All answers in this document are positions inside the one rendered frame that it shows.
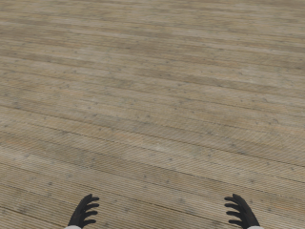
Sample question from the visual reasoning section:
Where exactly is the robot left hand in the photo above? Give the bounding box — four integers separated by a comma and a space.
68, 194, 100, 229

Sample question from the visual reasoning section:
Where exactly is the robot right hand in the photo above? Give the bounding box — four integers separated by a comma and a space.
224, 194, 260, 229

